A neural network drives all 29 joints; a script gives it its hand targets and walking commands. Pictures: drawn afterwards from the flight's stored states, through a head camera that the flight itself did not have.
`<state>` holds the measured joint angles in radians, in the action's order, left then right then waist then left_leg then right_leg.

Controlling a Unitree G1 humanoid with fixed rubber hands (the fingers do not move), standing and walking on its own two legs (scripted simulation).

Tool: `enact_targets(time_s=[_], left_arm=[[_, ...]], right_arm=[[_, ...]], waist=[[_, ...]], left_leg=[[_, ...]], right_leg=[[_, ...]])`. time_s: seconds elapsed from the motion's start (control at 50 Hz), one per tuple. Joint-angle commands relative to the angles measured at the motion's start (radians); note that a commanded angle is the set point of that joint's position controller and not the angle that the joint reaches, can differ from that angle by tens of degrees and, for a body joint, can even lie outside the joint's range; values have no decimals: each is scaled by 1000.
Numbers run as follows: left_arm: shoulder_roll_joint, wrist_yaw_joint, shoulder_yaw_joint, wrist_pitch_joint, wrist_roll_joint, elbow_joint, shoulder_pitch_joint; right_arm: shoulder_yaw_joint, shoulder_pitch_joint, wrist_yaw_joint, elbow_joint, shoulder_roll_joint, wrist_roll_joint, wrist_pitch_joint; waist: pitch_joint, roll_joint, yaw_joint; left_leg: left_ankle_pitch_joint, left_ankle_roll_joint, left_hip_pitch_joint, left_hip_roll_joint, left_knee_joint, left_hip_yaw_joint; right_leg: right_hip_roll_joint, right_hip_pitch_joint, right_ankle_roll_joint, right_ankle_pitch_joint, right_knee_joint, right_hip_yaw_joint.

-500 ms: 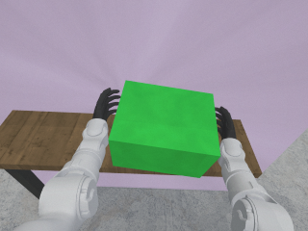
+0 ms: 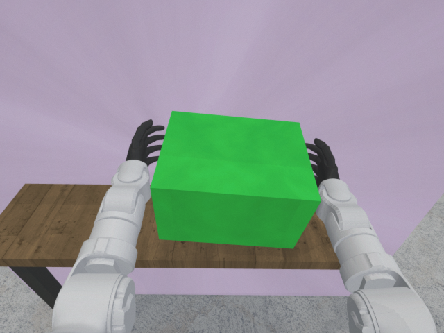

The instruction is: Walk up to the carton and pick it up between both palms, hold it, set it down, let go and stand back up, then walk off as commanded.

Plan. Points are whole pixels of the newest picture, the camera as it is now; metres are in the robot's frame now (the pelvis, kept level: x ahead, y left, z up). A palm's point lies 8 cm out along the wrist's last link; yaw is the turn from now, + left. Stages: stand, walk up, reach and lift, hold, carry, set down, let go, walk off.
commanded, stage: reach and lift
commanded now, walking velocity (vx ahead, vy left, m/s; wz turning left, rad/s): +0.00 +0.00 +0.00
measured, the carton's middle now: (231, 178) +0.40 +0.00 +0.11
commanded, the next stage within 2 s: hold in 1.18 s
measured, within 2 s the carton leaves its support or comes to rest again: neither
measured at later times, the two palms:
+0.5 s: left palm (131, 173) +0.35 +0.17 +0.17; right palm (336, 186) +0.34 -0.18 +0.15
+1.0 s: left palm (131, 160) +0.36 +0.17 +0.19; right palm (336, 174) +0.36 -0.18 +0.17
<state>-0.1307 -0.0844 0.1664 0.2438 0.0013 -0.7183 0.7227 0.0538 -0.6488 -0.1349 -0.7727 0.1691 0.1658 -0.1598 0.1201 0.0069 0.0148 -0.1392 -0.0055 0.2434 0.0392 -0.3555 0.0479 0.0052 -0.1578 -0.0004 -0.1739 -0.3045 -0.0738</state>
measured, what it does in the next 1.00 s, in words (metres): stands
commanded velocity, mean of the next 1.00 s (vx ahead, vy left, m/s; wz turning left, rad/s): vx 0.00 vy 0.00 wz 0.00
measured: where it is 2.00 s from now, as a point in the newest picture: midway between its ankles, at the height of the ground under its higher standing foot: outside the picture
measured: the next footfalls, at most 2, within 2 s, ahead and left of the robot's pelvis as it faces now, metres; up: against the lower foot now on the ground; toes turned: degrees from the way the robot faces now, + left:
none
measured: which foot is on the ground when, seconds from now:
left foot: down 0.00-1.00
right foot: down 0.00-1.00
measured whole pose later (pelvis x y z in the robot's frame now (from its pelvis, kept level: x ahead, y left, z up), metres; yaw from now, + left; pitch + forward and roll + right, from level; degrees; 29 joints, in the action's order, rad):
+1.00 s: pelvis -0.03 -0.01 +0.00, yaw +0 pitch -1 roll +0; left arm -0.11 -0.02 0.29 0.59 0.13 -0.44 0.74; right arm 0.14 -0.73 -0.10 -0.70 0.12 0.14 -0.37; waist 0.09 -0.05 0.05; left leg -0.08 -0.02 0.21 0.04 -0.31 0.04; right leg 0.00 -0.16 0.02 -0.16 -0.34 -0.08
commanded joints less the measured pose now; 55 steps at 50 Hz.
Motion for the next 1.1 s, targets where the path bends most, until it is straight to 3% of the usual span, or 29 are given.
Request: enact_targets(time_s=[0.0,0.02,0.08,0.14,0.2,0.22,0.28,0.32,0.4,0.42,0.44,0.52,0.54,0.6,0.64,0.68,0.7,0.72,0.76,0.78,0.82,0.84,0.9,0.92,0.94,0.98,1.0,1.02,1.08], left_arm=[[739,207,-395,54,-60,436,591],[731,204,-404,58,-71,463,600],[744,197,-434,89,-60,509,566],[737,181,-466,135,-37,612,513],[708,174,-520,165,-45,729,517],[704,175,-508,181,-33,717,503],[664,183,-482,226,-19,698,538],[666,193,-487,250,-17,691,533],[654,203,-455,291,-3,624,570],[654,210,-445,303,0,588,547],[636,213,-406,304,13,564,549],[652,204,-408,308,-5,549,573],[662,205,-409,304,-10,548,582],[666,190,-406,285,-34,537,633],[673,179,-419,276,-53,572,675],[648,181,-383,277,-39,518,679],[658,179,-391,281,-37,526,682],[645,180,-374,282,-30,505,689],[626,196,-334,305,-1,415,661],[603,204,-297,309,14,399,656],[611,213,-318,313,11,413,675],[602,218,-305,308,13,420,694],[635,210,-343,303,-10,445,703],[661,206,-379,303,-19,468,710],[645,206,-376,298,-23,486,718],[687,196,-429,292,-58,599,700],[685,192,-434,293,-57,591,689],[683,186,-446,289,-67,641,696],[670,180,-473,302,-86,721,660]], right_arm=[[-380,-912,82,568,-651,102,55],[-392,-901,80,603,-663,100,56],[-433,-948,79,712,-673,118,54],[-451,-876,80,725,-632,127,26],[-467,-823,80,752,-614,140,2],[-462,-797,79,740,-611,128,-10],[-393,-786,86,681,-576,107,-42],[-374,-801,87,692,-572,100,-56],[-328,-885,107,648,-578,77,-74],[-318,-884,108,651,-574,69,-77],[-322,-895,111,617,-590,70,-85],[-346,-1004,125,663,-622,82,-74],[-332,-993,124,656,-616,78,-76],[-357,-1072,131,678,-649,86,-71],[-381,-1091,132,710,-669,103,-67],[-326,-1039,135,606,-655,79,-89],[-327,-1062,138,625,-647,80,-83],[-315,-1062,140,596,-644,68,-89],[-261,-1043,139,520,-616,34,-103],[-243,-1022,140,475,-610,23,-110],[-225,-1022,140,456,-596,20,-107],[-221,-1010,143,422,-604,27,-113],[-273,-1088,141,485,-619,81,-95],[-272,-1070,141,487,-618,90,-91],[-274,-1063,136,487,-619,94,-88],[-337,-1068,122,615,-635,150,-77],[-341,-1081,114,637,-627,157,-83],[-362,-1049,110,666,-635,169,-85],[-405,-992,96,741,-621,203,-101]], waist=[[483,-40,23],[490,-47,21],[506,-27,5],[530,19,12],[524,46,31],[523,23,46],[417,40,62],[394,36,79],[353,38,74],[344,25,78],[322,12,51],[422,16,23],[443,13,37],[516,-12,0],[574,-27,-3],[495,-22,14],[519,-13,13],[487,-28,10],[397,-29,39],[372,-48,33],[366,-12,55],[372,-13,44],[462,7,24],[451,53,38],[481,41,36],[607,60,37],[603,41,37],[619,60,25],[646,48,42]], left_leg=[[444,-34,-345,-83,-38,-68],[478,-32,-371,-81,-47,-67],[509,-36,-368,-86,-62,-63],[574,-54,-432,-69,-72,-78],[554,-58,-448,-73,-70,-81],[522,-55,-446,-73,-60,-81],[313,-35,-386,-79,-6,-71],[261,-30,-370,-76,9,-67],[96,-9,-306,-72,54,-54],[89,-2,-305,-70,57,-51],[73,8,-272,-73,64,-42],[71,15,-275,-68,62,-37],[84,12,-290,-65,54,-38],[89,18,-292,-66,49,-35],[119,22,-326,-65,39,-39],[56,25,-296,-64,59,-40],[44,23,-303,-62,60,-39],[14,30,-297,-63,66,-38],[-40,34,-254,-69,84,-28],[-50,45,-242,-71,87,-23],[-27,39,-256,-72,81,-26],[-21,37,-247,-72,79,-29],[73,24,-302,-61,59,-40],[117,5,-317,-64,49,-42],[140,8,-327,-65,39,-44],[346,-13,-416,-74,-13,-58],[352,-16,-415,-75,-18,-61],[379,-23,-432,-78,-30,-59],[445,-31,-462,-83,-54,-70]], right_leg=[[-71,143,-36,416,9,58],[-71,136,-43,488,2,55],[-74,156,-40,520,2,56],[-93,103,-32,488,10,48],[-90,89,-36,476,6,46],[-89,93,-34,456,14,40],[-65,72,-37,334,25,41],[-65,63,-31,282,34,36],[-48,30,-28,140,50,31],[-48,29,-29,140,53,29],[-41,41,-33,119,55,35],[-42,46,-37,98,42,30],[-48,46,-35,124,36,26],[-51,37,-39,112,40,32],[-56,31,-42,153,32,30],[-52,-1,-35,78,45,34],[-55,-3,-32,75,44,29],[-53,-17,-30,37,51,30],[-46,-22,-26,-27,57,29],[-44,-16,-29,-55,62,36],[-37,-11,-31,-21,58,28],[-35,1,-32,-24,57,38],[-51,16,-34,99,47,25],[-49,16,-30,142,41,20],[-50,33,-36,185,34,25],[-61,76,-47,388,12,17],[-69,82,-48,382,15,14],[-67,83,-48,406,13,20],[-69,98,-55,498,2,25]])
